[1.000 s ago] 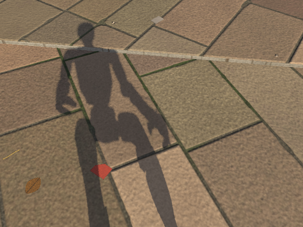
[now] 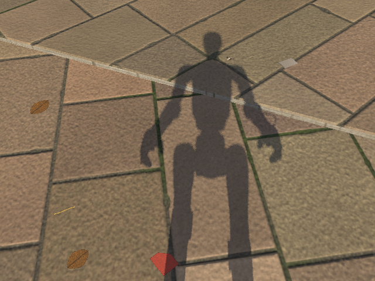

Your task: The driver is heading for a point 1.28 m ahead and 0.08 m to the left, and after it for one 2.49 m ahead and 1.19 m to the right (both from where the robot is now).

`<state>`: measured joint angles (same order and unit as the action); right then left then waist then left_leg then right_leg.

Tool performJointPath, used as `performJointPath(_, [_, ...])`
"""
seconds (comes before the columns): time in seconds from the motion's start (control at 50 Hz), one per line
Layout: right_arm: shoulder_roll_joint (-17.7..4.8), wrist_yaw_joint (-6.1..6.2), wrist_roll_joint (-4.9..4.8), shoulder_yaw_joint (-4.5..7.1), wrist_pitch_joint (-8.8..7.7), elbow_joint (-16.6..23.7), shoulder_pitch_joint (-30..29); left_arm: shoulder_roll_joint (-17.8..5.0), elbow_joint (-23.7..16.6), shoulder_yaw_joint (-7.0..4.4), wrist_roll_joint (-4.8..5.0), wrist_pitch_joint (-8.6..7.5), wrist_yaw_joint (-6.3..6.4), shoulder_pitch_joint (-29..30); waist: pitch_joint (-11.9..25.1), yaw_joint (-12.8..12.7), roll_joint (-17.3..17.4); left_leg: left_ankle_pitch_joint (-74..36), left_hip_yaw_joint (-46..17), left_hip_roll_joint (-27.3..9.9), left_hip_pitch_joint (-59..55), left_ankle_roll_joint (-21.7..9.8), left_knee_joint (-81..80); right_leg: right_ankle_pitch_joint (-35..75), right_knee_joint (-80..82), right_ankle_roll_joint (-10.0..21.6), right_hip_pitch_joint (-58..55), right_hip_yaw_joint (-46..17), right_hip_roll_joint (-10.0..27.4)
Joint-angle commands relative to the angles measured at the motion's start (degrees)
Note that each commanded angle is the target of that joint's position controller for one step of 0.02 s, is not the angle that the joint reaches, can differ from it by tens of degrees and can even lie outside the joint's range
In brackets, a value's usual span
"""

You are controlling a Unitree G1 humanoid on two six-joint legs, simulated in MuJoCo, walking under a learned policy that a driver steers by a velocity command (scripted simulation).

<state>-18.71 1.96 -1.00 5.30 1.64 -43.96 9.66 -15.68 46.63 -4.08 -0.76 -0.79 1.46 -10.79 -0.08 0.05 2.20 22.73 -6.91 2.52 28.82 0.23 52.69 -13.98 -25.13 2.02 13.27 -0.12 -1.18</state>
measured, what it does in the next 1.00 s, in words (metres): walks ahead: left foot, then right foot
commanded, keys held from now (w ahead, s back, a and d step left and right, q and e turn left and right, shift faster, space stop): w+q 0.40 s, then w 0.12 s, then w+e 0.48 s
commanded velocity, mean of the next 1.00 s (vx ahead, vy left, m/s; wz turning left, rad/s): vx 0.44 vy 0.00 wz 0.19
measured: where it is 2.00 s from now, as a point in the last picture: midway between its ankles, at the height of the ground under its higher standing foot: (157, 174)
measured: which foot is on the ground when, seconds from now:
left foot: up 0.00-0.40, down 0.42-0.96, up 0.98-1.00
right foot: down 0.00-0.42, up 0.44-0.94, down 0.96-1.00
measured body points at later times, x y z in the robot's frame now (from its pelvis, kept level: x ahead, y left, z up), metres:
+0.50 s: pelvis +0.16 +0.11 -0.02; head +0.19 +0.13 +0.43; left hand +0.10 +0.40 -0.15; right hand +0.42 -0.09 -0.10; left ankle +0.18 +0.21 -0.74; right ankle +0.05 -0.09 -0.65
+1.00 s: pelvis +0.44 +0.17 -0.03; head +0.49 +0.18 +0.42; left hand +0.59 +0.45 -0.12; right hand +0.53 -0.11 -0.15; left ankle +0.20 +0.22 -0.68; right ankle +0.56 +0.12 -0.74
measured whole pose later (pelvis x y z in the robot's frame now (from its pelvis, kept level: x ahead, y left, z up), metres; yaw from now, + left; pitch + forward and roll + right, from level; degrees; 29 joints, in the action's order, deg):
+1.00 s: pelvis +0.44 +0.17 -0.03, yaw +8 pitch +3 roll +0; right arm -16.6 1.5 0.5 3.3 -2.6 -46.1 18.7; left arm -16.2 40.5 -3.1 1.3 -4.0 -3.4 -5.5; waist -2.5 1.3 -0.2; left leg 27.3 5.0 0.5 3.9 -0.1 49.9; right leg -8.5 -34.6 6.6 30.0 3.0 -3.9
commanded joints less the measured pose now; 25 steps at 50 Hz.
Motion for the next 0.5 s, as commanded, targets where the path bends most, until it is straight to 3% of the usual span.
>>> performJointPath(0.02, [-6.30,-0.39,0.49,1.99,-1.36,2.95,0.04,-7.60,-4.25,-1.44,0.96,-2.46,1.12,3.29,-1.79,-0.16,-9.46,-5.44,-0.93,-5.04,16.07,1.28,10.87,-13.66,16.91,6.15,-9.96,-17.23,16.66])
performJointPath(0.08, [-3.64,-1.26,-0.27,1.25,-2.45,4.47,-2.68,-7.32,-2.54,-1.33,0.32,-3.49,1.09,-2.06,-2.09,-2.78,-8.45,-10.82,1.34,-5.89,17.85,2.65,9.70,-7.75,17.99,6.52,-12.49,-10.72,15.71])
performJointPath(0.18, [-1.75,-2.41,-0.31,0.23,-3.04,7.67,-6.36,-9.80,-1.18,-2.09,0.46,-3.61,0.53,-5.03,-3.48,-4.69,-8.75,-14.92,3.43,-7.67,17.22,3.67,-1.38,-1.32,19.15,7.59,-14.76,-4.41,17.31])
performJointPath(0.24, [-0.61,-3.46,-0.33,-0.59,-3.13,9.60,-8.98,-10.91,-0.42,-2.61,0.88,-3.57,0.02,-6.33,-4.86,-5.53,-8.47,-15.55,5.75,-8.31,13.99,2.42,-7.75,2.27,18.82,7.54,-13.83,0.11,17.94])
performJointPath(0.32, [-0.70,-4.67,-0.62,-0.99,-2.90,11.65,-10.77,-12.09,0.57,-3.34,2.06,-3.12,-0.83,-7.55,-6.04,-5.37,-7.99,-11.55,8.91,-7.91,9.35,-1.12,-13.34,5.40,16.59,6.54,-14.75,4.20,19.26])
performJointPath(0.36, [-1.86,-5.01,-0.49,-0.52,-2.71,12.02,-8.94,-13.37,0.66,-3.74,2.60,-2.61,-1.05,-6.74,-4.78,-3.21,-8.53,-8.28,11.44,-5.62,3.39,-3.55,-15.59,16.82,12.02,5.48,-14.71,6.43,19.74])
performJointPath(0.38, [-3.13,-5.01,-0.36,0.33,-2.60,11.15,-4.65,-14.02,0.47,-3.87,2.88,-2.36,-0.99,-5.53,-1.89,-0.07,-8.38,-8.72,13.52,-2.99,-4.25,-5.04,-18.11,29.18,5.00,4.26,-13.43,9.07,18.79])
performJointPath(0.4, [-5.87,-4.68,-0.46,2.09,-2.42,8.55,4.12,-13.02,0.32,-3.44,3.01,-2.24,-0.88,-5.51,3.62,4.47,-6.17,-11.63,14.71,0.22,-17.75,-7.07,-21.08,38.26,-7.54,2.39,-9.68,12.67,16.16])
performJointPath(0.42, [-9.80,-3.65,-0.94,4.13,-1.96,5.40,15.53,-10.46,-0.08,-2.25,1.55,-2.56,-0.78,-6.77,9.92,9.24,-1.30,-10.84,7.13,-2.56,-36.72,-9.76,-21.39,28.32,-24.31,-0.40,3.58,13.27,13.72])
performJointPath(0.44, [-17.17,-2.97,-1.22,4.80,-2.48,5.90,15.60,-2.48,-4.50,0.54,-1.03,-3.89,-1.30,-8.94,14.17,4.27,16.79,1.90,-27.15,-19.65,-50.89,-19.58,-29.25,-17.64,-45.53,-4.29,28.06,9.93,3.49])
performJointPath(0.46, [-11.81,-3.30,-0.50,2.91,-3.70,7.40,16.28,-7.11,-3.64,-0.25,1.50,-5.86,-1.78,-4.95,19.38,7.55,8.07,6.87,-38.69,-23.78,-50.79,-21.56,-37.86,-18.83,-52.43,-3.46,32.62,-3.21,2.64])
performJointPath(0.48, [-8.82,-3.68,0.24,1.83,-4.65,6.53,14.01,-10.31,-5.08,-1.15,3.78,-6.64,-2.12,-0.78,11.26,7.28,5.71,0.54,-29.72,-22.42,-45.88,-18.89,-37.87,-13.22,-52.79,-1.95,36.92,-2.88,5.25])
performJointPath(0.5, [-7.31,-3.68,0.23,1.30,-5.09,6.70,10.81,-9.69,-4.88,-0.84,3.22,-7.05,-1.86,-0.48,7.54,5.16,3.48,-5.64,-22.19,-19.95,-38.62,-17.12,-37.12,-8.34,-49.07,-0.88,34.80,-2.61,7.85])
Keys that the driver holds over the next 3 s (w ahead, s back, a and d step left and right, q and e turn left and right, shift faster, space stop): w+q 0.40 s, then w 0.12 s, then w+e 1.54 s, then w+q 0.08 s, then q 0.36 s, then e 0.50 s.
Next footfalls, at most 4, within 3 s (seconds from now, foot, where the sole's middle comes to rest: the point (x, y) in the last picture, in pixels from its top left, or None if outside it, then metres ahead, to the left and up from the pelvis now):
0.42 left None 0.22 0.22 -0.78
0.96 right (171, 252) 0.60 0.13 -0.78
1.40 left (118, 194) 0.86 0.35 -0.78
1.92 right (197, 154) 1.05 0.02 -0.78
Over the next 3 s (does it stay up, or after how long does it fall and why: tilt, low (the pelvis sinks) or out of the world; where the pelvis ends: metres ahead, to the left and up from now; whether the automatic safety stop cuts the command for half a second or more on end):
stays up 1.25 0.02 -0.01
